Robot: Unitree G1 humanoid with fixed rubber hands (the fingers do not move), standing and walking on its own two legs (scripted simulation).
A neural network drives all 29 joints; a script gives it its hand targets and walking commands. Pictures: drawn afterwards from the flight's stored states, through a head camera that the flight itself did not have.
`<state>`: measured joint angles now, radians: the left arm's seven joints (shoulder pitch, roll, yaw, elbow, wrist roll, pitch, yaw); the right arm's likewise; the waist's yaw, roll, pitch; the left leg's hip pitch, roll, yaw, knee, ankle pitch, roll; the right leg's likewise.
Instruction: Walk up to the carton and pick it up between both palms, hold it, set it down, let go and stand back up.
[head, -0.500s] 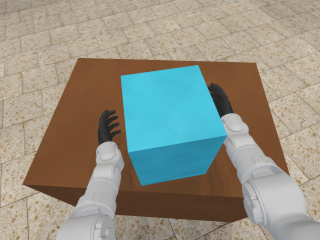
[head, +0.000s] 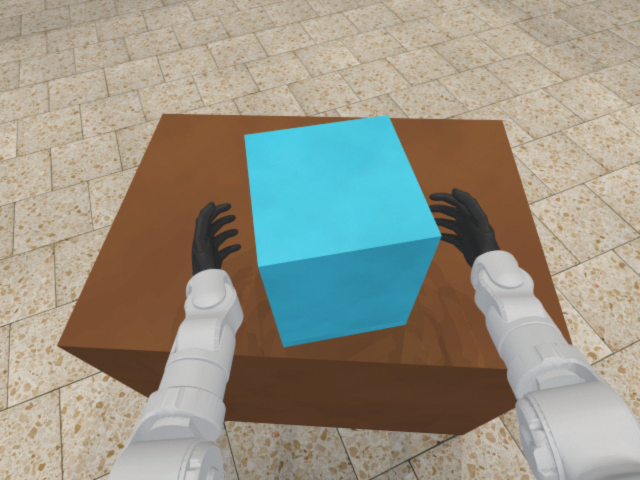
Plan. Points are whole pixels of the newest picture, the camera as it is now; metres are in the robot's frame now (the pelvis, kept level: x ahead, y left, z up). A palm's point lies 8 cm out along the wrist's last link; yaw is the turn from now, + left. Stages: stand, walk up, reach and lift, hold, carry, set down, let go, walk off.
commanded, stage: set down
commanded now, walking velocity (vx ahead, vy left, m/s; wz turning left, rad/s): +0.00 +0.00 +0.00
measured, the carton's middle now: (332, 238) +0.47 +0.05 -0.01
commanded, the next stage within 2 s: none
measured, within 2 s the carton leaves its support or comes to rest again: neither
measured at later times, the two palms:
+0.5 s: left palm (209, 304) +0.32 +0.18 +0.03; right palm (500, 306) +0.37 -0.18 +0.00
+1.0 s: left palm (210, 350) +0.28 +0.18 +0.01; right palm (527, 352) +0.33 -0.21 -0.02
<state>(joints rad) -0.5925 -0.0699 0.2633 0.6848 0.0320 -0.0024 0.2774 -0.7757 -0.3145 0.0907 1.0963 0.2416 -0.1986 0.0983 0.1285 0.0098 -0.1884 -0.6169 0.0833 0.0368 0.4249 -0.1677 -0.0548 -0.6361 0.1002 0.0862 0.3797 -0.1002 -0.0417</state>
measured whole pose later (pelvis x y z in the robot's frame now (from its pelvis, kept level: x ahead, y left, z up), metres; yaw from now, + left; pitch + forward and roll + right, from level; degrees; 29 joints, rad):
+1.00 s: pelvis -0.03 -0.01 +0.00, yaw +0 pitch +18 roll +0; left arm -0.21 -0.10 0.09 0.36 -0.01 -0.05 0.26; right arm -0.31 -0.43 0.09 0.78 0.26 -0.35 0.19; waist 0.13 0.01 -0.11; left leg -0.60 0.09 0.04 0.42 -0.13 -0.06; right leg -0.63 0.11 0.09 0.39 -0.07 -0.05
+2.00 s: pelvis -0.02 +0.00 +0.00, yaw +0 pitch +11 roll +0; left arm 0.12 -0.06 -0.03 0.23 -0.03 -0.08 0.26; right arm 0.09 -0.45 0.07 0.64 0.31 -0.39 0.22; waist 0.13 0.01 -0.09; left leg -0.46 0.08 0.04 0.42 -0.16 -0.05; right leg -0.49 0.10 0.09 0.39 -0.10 -0.05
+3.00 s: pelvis +0.01 +0.01 +0.01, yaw +1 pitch +8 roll +0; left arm 0.24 0.12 -0.05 0.37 -0.03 -0.03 0.11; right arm 0.20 -0.35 0.07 0.64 0.30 -0.32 0.11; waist 0.13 0.00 -0.06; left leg -0.35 0.07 0.04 0.42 -0.21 -0.04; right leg -0.37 0.08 0.09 0.39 -0.16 -0.04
